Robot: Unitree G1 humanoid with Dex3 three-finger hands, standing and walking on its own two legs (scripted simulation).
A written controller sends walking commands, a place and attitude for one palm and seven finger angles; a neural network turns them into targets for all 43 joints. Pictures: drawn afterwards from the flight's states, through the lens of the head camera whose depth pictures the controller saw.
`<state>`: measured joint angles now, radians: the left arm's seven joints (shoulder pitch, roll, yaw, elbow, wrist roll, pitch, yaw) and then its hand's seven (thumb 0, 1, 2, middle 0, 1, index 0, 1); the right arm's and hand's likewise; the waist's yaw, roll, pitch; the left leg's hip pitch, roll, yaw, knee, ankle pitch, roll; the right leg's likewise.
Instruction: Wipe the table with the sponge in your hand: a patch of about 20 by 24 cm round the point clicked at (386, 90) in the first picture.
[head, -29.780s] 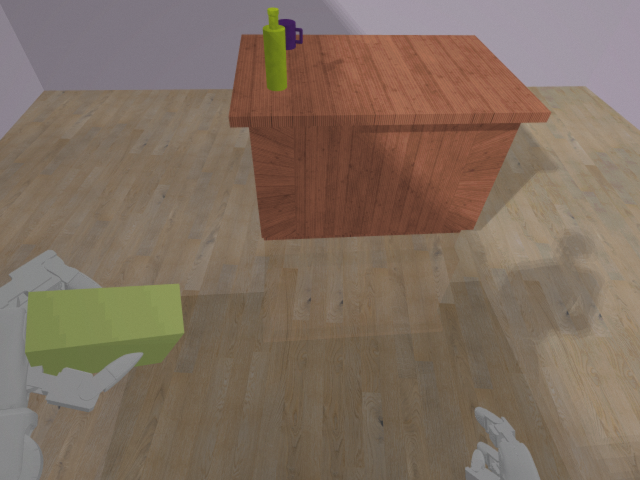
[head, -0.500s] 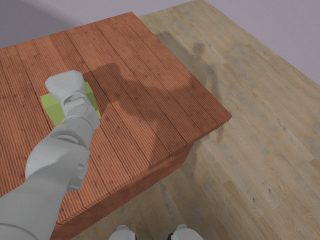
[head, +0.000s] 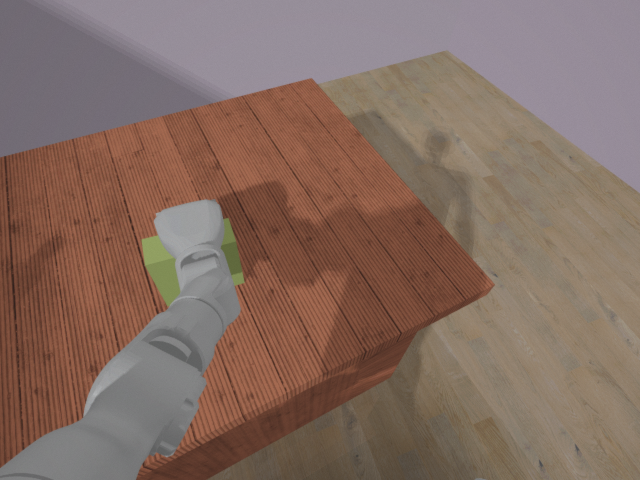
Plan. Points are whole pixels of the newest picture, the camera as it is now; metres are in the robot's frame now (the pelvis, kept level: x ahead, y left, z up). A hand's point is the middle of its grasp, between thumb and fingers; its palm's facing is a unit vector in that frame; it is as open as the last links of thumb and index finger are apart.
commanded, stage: wipe back along the third lane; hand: left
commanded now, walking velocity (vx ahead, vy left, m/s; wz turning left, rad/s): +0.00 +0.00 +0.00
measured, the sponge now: (199, 269) +0.42 +0.20 -0.04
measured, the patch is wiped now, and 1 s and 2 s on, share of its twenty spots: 1.00 1.00 1.00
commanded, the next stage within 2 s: none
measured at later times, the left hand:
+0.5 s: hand (216, 283) +0.37 +0.16 +0.00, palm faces -0.08 +0.00 -1.00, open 9.0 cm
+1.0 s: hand (230, 314) +0.33 +0.13 +0.00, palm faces -0.08 -0.01 -1.00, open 9.0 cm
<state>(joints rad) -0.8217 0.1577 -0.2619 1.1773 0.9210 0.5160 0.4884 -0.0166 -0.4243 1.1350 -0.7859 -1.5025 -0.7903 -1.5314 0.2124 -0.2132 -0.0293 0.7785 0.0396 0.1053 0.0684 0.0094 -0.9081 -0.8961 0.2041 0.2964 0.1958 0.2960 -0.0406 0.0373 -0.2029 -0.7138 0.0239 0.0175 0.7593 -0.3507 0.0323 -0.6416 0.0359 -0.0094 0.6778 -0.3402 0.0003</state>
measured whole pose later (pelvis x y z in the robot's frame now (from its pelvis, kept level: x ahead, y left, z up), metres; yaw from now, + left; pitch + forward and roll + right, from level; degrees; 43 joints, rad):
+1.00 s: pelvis -0.01 -0.04 +0.01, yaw +2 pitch +8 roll +0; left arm -0.50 0.05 -0.40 0.93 0.93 0.55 0.48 -0.01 -0.42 1.13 -0.79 -1.51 -0.79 -1.54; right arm 0.11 -0.23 -0.04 0.75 0.06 0.20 0.06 0.01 -0.91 -0.90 0.20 0.30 0.19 0.30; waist 0.03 0.04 -0.16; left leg -0.48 0.02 -0.01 0.63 -0.28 -0.01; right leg -0.44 0.04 -0.04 0.62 -0.32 -0.05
